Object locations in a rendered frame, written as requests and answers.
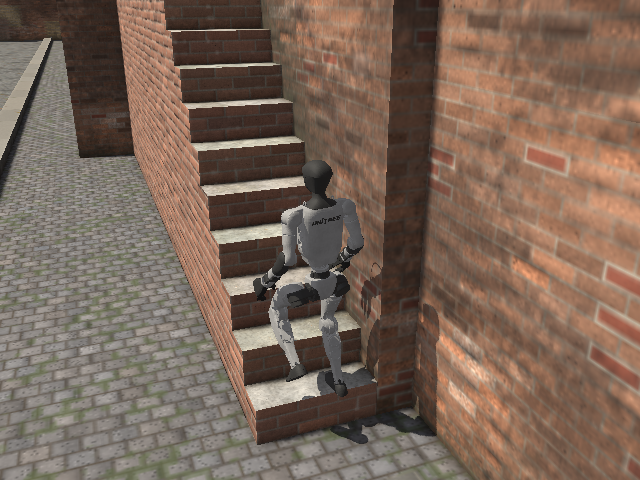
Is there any robot left forearm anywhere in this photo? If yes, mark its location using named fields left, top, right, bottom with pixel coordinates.
left=261, top=252, right=289, bottom=288

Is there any robot right upper arm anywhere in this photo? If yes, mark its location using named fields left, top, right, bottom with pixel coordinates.
left=336, top=198, right=364, bottom=250

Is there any robot left upper arm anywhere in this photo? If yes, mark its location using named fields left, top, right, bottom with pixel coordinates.
left=281, top=207, right=303, bottom=266

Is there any right robot foot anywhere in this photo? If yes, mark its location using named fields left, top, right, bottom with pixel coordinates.
left=325, top=372, right=348, bottom=397

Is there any robot right forearm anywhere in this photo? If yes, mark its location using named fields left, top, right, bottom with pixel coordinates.
left=340, top=236, right=364, bottom=262

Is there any right robot hand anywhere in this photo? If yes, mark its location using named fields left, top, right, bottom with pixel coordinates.
left=328, top=252, right=350, bottom=273

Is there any humanoid robot head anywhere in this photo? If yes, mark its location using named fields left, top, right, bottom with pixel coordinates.
left=302, top=160, right=337, bottom=210

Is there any left robot hand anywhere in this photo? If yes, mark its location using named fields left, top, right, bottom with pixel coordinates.
left=253, top=278, right=276, bottom=301

